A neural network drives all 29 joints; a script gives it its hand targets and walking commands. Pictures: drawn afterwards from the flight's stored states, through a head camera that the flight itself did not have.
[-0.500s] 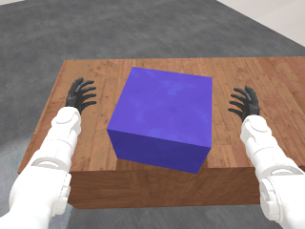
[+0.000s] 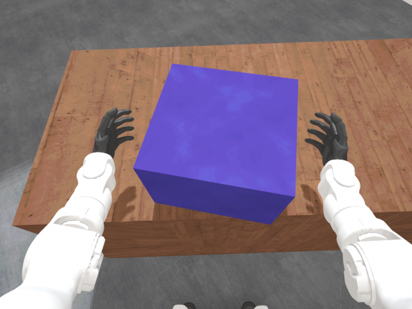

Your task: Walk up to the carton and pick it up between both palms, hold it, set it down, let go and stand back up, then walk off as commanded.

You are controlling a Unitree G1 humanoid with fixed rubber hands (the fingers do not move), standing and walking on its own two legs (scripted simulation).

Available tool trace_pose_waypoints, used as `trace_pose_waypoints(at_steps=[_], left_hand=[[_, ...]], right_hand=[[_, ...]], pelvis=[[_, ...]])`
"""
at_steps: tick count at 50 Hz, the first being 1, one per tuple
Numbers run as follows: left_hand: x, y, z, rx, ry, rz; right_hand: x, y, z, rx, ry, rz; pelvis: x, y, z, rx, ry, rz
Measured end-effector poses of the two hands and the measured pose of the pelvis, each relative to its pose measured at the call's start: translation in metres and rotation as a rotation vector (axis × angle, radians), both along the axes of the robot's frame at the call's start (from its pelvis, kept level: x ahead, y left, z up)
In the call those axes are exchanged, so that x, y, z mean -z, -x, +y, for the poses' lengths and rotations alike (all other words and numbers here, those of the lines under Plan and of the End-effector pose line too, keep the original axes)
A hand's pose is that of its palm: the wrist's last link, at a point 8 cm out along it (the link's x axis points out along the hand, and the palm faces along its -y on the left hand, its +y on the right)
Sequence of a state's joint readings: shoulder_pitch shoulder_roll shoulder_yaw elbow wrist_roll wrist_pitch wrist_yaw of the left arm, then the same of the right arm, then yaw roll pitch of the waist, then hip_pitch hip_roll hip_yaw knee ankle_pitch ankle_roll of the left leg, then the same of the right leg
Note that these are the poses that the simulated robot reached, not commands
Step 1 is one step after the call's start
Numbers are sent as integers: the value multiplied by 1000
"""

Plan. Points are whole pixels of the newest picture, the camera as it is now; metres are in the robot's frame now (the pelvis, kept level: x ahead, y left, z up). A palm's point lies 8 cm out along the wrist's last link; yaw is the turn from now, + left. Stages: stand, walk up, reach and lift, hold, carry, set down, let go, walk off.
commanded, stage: reach and lift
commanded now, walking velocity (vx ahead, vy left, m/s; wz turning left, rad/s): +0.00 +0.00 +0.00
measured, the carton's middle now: (221, 144) +0.46 -0.01 -0.03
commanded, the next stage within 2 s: none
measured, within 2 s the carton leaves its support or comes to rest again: neither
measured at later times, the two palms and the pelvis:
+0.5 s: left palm (127, 148) +0.43 +0.19 +0.02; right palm (315, 149) +0.42 -0.19 +0.01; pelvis +0.00 +0.00 +0.00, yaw +0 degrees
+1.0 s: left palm (126, 147) +0.43 +0.19 +0.02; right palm (314, 149) +0.42 -0.19 +0.01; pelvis +0.00 +0.00 +0.00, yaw +0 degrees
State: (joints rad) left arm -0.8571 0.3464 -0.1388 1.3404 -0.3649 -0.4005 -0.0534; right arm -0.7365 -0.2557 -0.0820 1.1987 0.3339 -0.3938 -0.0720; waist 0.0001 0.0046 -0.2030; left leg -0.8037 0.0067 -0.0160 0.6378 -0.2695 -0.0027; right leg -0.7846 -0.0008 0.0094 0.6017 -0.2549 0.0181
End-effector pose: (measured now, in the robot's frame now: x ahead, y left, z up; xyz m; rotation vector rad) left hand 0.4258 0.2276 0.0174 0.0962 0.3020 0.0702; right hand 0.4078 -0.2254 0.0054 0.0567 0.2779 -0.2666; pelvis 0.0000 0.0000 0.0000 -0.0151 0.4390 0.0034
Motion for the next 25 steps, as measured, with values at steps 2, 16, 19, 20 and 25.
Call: trace_pose_waypoints(at_steps=[2, 16, 19, 20, 25], left_hand=[[0, -1, -1, 5, -5, -3], [1, 0, -32, 92, -6, -14], [2, 1, -40, 115, -9, -12], [2, 1, -42, 121, -11, -12], [2, 0, -42, 120, -29, -14]], right_hand=[[0, 0, 0, 1, 0, -2], [-3, -5, 24, -59, 11, -9], [-5, -8, 34, -73, 9, -12], [-5, -8, 36, -69, 10, -12], [-6, -9, 37, -58, 27, -7]], pelvis=[[0, 0, 0, 0, 0, 0], [0, 1, 0, 0, 0, 5], [0, 1, 0, 0, 0, 5], [0, 1, 0, 0, 0, 5], [0, 1, 0, 0, 1, 6]])
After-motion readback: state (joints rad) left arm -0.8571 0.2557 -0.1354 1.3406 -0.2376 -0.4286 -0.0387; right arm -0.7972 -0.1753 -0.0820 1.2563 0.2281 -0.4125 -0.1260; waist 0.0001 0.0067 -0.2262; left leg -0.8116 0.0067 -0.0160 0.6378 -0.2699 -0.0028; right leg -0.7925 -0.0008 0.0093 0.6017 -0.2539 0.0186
